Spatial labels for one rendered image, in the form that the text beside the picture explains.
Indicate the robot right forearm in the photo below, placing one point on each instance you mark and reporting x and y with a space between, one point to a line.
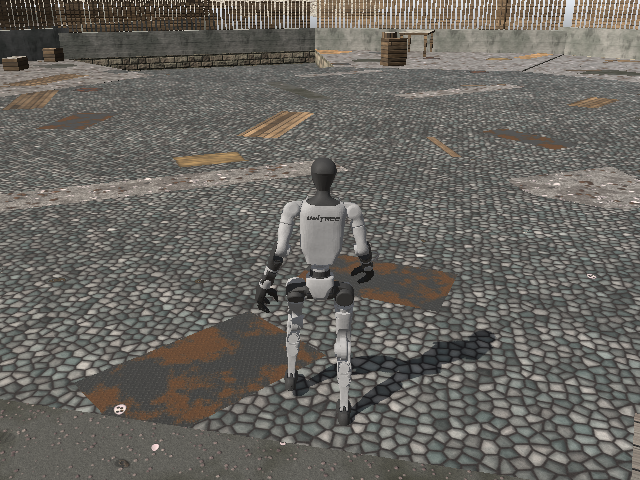
366 260

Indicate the left robot foot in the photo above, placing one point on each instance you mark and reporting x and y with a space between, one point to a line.
290 382

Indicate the left robot upper arm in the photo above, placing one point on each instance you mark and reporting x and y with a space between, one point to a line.
290 211

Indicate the robot right hand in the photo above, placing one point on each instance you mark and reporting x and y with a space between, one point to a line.
366 278

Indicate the robot left hand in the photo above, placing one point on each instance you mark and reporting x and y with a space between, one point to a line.
261 299

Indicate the right robot upper arm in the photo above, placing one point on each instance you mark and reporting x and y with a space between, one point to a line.
357 224

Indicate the robot left shin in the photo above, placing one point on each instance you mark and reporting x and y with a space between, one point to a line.
292 346

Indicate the robot left forearm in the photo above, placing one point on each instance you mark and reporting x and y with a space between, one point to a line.
271 270

